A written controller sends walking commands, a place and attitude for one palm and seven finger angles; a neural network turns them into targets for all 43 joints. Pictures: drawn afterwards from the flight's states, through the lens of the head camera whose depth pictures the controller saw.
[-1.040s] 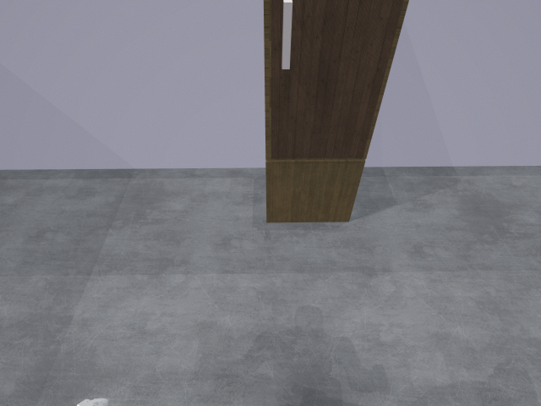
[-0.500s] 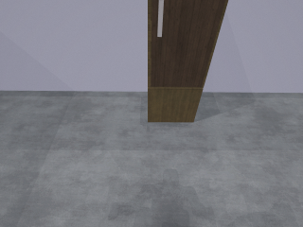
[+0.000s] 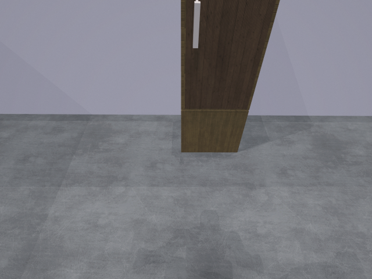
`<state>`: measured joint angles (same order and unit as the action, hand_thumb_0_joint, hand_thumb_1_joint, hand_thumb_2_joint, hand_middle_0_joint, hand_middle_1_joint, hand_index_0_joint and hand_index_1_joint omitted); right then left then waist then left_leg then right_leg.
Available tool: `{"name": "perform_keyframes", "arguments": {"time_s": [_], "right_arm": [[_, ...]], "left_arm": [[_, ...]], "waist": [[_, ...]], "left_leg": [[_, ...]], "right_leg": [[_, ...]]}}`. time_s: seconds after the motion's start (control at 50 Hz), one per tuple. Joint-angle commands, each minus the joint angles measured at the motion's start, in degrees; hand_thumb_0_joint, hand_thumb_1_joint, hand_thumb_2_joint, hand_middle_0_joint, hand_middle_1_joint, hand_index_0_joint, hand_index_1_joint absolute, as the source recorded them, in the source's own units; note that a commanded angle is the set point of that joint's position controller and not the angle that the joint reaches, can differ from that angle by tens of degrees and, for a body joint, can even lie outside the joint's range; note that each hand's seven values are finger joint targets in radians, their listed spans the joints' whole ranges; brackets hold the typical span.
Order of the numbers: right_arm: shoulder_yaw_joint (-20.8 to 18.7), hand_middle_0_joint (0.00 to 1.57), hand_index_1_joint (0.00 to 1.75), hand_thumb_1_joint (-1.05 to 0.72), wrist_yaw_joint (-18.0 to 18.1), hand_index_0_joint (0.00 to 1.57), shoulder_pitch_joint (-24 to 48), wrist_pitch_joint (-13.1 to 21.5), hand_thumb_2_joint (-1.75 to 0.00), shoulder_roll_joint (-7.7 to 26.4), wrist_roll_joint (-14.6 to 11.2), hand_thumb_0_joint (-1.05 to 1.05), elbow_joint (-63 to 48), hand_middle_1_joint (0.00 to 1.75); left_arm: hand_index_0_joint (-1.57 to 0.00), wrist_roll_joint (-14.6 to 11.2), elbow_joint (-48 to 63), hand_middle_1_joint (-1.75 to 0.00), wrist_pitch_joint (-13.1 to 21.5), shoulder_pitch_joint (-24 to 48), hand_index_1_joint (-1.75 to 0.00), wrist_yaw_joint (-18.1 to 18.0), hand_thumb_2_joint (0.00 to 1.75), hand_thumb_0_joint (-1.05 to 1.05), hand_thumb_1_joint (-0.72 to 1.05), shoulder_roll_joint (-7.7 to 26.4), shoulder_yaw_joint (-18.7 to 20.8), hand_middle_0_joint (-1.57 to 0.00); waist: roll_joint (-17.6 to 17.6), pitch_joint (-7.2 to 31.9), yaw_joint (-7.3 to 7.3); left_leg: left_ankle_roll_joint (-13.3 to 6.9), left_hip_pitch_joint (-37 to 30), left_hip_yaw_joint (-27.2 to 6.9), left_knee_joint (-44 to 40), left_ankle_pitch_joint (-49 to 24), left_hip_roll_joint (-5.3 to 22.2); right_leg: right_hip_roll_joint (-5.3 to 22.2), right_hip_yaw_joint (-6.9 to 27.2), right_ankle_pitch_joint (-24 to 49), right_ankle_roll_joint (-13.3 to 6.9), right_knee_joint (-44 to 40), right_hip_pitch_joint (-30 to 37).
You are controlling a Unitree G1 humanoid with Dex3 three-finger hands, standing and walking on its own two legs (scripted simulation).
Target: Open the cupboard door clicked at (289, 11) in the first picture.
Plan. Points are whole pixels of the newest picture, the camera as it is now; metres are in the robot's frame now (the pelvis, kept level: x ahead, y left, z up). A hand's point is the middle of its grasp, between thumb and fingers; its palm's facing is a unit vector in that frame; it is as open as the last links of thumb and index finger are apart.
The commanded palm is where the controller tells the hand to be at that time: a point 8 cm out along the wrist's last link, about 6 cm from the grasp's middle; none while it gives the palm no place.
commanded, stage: look at it before walking up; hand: left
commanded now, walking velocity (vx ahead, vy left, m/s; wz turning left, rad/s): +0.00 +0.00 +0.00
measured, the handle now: (196, 24) +1.05 +0.02 +0.12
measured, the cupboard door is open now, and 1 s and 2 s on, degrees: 0 0 0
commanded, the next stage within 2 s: walk to a spot facing it in 0.40 s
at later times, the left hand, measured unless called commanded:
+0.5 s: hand out of the picture +0.07 +0.25 -0.16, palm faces -0.03 -0.94 -0.33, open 7.4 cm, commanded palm none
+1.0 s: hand out of the picture +0.05 +0.17 -0.18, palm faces -0.15 -0.96 -0.25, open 7.4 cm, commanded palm none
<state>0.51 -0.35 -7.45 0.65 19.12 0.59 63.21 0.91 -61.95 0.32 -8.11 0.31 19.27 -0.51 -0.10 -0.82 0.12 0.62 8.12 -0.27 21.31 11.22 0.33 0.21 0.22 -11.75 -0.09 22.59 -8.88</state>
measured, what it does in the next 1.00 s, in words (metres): lifts its left foot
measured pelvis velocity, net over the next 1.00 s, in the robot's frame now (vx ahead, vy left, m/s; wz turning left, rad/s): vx -0.02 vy -0.02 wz -0.21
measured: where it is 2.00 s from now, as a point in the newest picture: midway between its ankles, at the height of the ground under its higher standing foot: outside the picture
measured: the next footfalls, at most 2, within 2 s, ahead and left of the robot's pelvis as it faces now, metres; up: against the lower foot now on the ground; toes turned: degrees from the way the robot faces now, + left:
left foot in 1.32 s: +0.05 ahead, +0.12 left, +0.00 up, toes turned -22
right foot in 1.82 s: +0.14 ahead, -0.25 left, +0.00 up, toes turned -50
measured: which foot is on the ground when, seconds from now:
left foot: down 0.00-0.88, up 0.90-1.00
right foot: down 0.00-1.00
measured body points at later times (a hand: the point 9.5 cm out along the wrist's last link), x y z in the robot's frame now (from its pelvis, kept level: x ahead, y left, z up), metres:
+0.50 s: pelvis +0.00 +0.00 +0.00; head +0.00 +0.00 +0.45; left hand +0.07 +0.30 -0.13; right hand +0.08 -0.30 -0.13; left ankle +0.00 +0.13 -0.75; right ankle +0.01 -0.12 -0.75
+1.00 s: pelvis -0.02 -0.02 -0.02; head +0.01 -0.05 +0.43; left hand +0.06 +0.22 -0.16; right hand +0.01 -0.28 -0.18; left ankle -0.01 +0.12 -0.68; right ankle -0.01 -0.11 -0.75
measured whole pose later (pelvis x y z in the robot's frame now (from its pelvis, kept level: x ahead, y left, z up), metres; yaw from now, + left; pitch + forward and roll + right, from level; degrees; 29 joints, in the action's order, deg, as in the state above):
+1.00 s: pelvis -0.02 -0.02 -0.02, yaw -12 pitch +0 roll +1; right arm -2.7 0.6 -9.1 -3.3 13.4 0.8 55.8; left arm 1.5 -53.6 -2.1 -15.6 0.2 10.7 2.1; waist 1.6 -4.7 1.9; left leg 2.6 26.1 1.1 61.5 24.3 2.8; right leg -3.1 0.9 -16.3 -3.7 35.8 -19.1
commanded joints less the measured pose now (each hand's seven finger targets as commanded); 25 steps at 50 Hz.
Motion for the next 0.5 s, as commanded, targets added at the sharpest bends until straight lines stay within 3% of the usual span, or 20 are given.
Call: {"name": "perform_keyframes", "arguments": {"time_s": [0.0, 0.14, 0.48], "right_arm": [[-2.5, 0.2, 0.3, -0.9, 1.0, 0.2, 3.1, 1.4, -0.9, 11.6, -0.1, 0.0, -3.4, 0.3], [-2.4, 0.2, 0.3, -0.9, 1.1, 0.2, 2.9, 1.5, -0.9, 11.8, -0.1, 0.0, -3.4, 0.3], [-2.3, 0.2, 0.3, -0.9, 1.1, 0.2, 3.1, 1.4, -0.9, 11.8, -0.2, 0.0, -3.0, 0.3]], "left_arm": [[-0.2, -0.2, 3.6, -0.3, 1.1, 2.1, -0.3, -0.9, 0.9, 0.0, 0.9, 11.7, 2.3, -0.2], [-0.2, -0.2, 3.6, -0.3, 1.3, 2.0, -0.3, -1.0, 0.9, 0.0, 0.9, 11.8, 2.3, -0.2], [-0.2, -0.2, 3.0, -0.3, 1.3, 1.6, -0.3, -1.0, 0.9, 0.0, 0.9, 12.0, 2.3, -0.2]], "waist": [[0.2, 1.2, 0.08], [-0.2, 2.9, -0.05], [-0.5, 2.1, 0.05]], "left_leg": [[-2.2, 0.1, -5.7, -3.8, -4.7, 6.1], [-2.1, -1.1, -5.5, -3.5, -7.0, 6.3], [-2.0, -1.5, -5.5, -4.1, -7.4, 6.4]], "right_leg": [[6.4, 6.3, 3.1, -1.6, -4.7, -1.1], [6.5, 6.2, 5.9, -1.7, -4.4, 0.0], [6.6, 6.1, 6.7, -1.6, -5.2, 0.5]]}}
